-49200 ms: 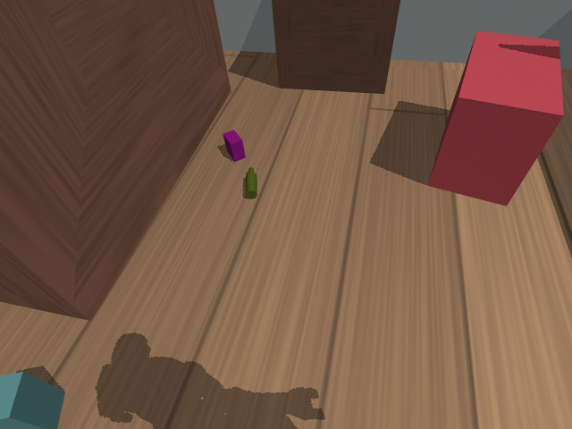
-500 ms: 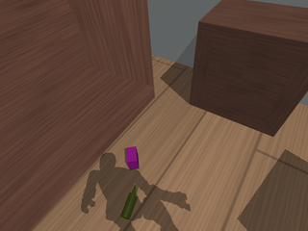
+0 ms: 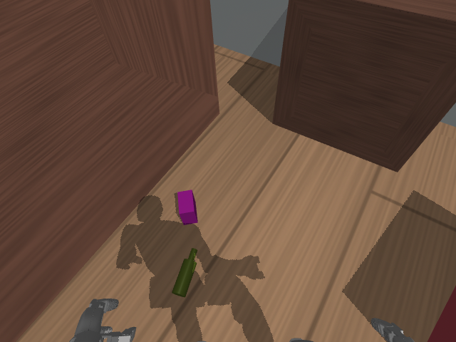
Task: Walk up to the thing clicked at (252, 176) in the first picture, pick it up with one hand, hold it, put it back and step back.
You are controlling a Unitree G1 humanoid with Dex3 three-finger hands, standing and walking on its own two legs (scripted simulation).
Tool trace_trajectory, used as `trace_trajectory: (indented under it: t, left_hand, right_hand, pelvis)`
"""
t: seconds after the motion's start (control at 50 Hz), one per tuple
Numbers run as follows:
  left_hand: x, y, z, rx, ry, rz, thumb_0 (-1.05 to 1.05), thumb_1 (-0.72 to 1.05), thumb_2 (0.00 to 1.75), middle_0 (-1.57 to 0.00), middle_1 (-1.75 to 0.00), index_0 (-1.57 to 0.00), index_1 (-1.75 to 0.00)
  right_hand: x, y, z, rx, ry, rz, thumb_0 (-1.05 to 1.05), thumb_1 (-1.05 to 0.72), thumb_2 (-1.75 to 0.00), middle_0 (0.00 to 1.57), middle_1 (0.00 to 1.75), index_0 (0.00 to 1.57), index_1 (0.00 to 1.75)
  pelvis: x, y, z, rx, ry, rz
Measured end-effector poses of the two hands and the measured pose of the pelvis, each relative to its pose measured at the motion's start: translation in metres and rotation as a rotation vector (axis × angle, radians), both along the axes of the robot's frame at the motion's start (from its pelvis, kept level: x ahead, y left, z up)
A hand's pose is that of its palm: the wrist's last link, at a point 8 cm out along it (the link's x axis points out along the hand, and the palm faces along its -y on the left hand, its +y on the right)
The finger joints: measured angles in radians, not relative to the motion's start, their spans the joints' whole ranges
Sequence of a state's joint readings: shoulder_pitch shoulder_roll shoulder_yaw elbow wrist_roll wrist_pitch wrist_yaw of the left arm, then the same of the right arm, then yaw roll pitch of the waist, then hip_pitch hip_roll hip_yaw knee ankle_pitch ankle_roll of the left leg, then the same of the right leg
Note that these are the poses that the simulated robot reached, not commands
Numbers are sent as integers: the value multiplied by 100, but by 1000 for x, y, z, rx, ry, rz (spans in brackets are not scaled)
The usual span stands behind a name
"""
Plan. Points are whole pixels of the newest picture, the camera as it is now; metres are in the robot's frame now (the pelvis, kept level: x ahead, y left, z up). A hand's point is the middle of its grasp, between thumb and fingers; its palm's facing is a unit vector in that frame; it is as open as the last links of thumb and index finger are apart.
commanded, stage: rise first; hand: left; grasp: from above
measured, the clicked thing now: (186, 271) +0.43 +0.23 -0.73
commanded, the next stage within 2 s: none
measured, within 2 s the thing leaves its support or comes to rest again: neither
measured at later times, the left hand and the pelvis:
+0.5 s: hand out of the picture +0.14 +0.27 -0.23, palm faces -0.02 -0.80 -0.60, open 13.9 cm; pelvis -0.01 +0.01 -0.06, yaw +0 degrees
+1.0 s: hand (147, 297) +0.28 +0.29 -0.42, palm faces +0.00 -0.43 -0.90, open 14.0 cm; pelvis -0.07 +0.00 -0.26, yaw -2 degrees
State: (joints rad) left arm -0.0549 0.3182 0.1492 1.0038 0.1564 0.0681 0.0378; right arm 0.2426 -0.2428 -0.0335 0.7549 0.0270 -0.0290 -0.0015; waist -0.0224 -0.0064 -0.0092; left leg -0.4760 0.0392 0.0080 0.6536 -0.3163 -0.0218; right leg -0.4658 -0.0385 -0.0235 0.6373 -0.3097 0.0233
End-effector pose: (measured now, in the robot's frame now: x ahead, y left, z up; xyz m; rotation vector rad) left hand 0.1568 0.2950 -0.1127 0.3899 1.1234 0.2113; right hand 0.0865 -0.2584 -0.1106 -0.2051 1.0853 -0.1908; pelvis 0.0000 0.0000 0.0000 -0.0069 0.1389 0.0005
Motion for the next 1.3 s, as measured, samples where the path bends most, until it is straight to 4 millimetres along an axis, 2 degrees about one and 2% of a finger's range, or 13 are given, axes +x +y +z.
trace_trajectory:
  t: [0.14, 0.24, 0.42, 0.54, 0.62, 0.68, 0.76, 0.84, 0.96, 1.02, 1.08, 1.16, 1.3]
  left_hand:
    - [-13, 3, -22, 62, 86, 17, 0, -25, 97, -9, -102, -10, -102]
    - [-18, 6, -43, 129, 97, 36, 0, -44, 97, -10, -104, -10, -104]
    - [-19, 5, -58, 193, 96, 88, 0, -49, 96, -11, -102, -10, -103]
    - [-23, 5, -70, 244, 133, 71, 0, -47, 95, -10, -102, -10, -102]
    - [-22, 9, -93, 324, 176, 22, 0, -45, 94, -9, -102, -10, -102]
    - [-13, 15, -118, 409, 191, -7, 0, -46, 95, -9, -102, -9, -102]
    - [9, 18, -153, 548, 182, -34, 0, -48, 97, -9, -101, -8, -102]
    - [42, 13, -186, 656, 158, -20, 0, -50, 99, -9, -102, -8, -104]
    - [100, 3, -233, 716, 86, 85, 0, -53, 103, -9, -104, -7, -107]
    - [121, -1, -252, 708, 69, 130, 0, -53, 103, -9, -105, -7, -108]
    - [132, -1, -270, 714, 87, 128, 0, -53, 104, -10, -105, -8, -108]
    - [135, 2, -291, 738, 131, 98, 0, -51, 103, -12, -103, -10, -106]
    - [142, 3, -327, 696, 146, 96, 0, -49, 101, -12, -101, -10, -104]
  right_hand:
    - [12, 9, -13, 7, -56, 18, 1, -95, -91, 20, 30, 20, 30]
    - [30, 12, -25, -20, -100, 58, 1, -94, -91, 20, 30, 20, 30]
    - [64, 23, -42, -46, -155, 92, 1, -92, -91, 20, 30, 20, 30]
    - [78, 30, -51, -47, -198, 112, 1, -91, -90, 20, 30, 20, 30]
    - [80, 31, -67, -56, -216, 142, 1, -90, -90, 20, 30, 20, 30]
    - [76, 27, -90, -69, -211, 171, 1, -90, -90, 20, 30, 20, 30]
    - [63, 19, -134, -81, -159, 196, 1, -89, -90, 20, 30, 20, 30]
    - [40, 11, -181, -76, -83, 212, 1, -90, -90, 20, 30, 20, 30]
    - [-9, -1, -247, -60, 28, 219, 1, -91, -90, 20, 30, 20, 30]
    - [-39, -5, -273, -39, 90, 203, 1, -91, -91, 20, 30, 20, 30]
    - [-68, -6, -296, -10, 150, 175, 1, -91, -91, 20, 30, 20, 30]
    - [-101, -5, -323, 31, 218, 124, 1, -91, -91, 20, 30, 20, 30]
    - [-134, 2, -355, 84, 265, 85, 1, -91, -91, 20, 30, 20, 30]
  pelvis:
    - [2, 6, -18, -6, 56, -2]
    - [0, 8, -37, -9, 106, -2]
    - [-5, 9, -57, -20, 154, 2]
    - [-10, 9, -68, -26, 185, 8]
    - [-16, 7, -86, -26, 225, 14]
    - [-23, 6, -109, -27, 274, 15]
    - [-34, 3, -145, -32, 342, 18]
    - [-46, 1, -182, -37, 406, 15]
    - [-67, -2, -241, -40, 457, -6]
    - [-76, -2, -266, -43, 464, -18]
    - [-83, 0, -288, -49, 473, -30]
    - [-89, 4, -311, -54, 486, -41]
    - [-94, 10, -344, -56, 487, -48]
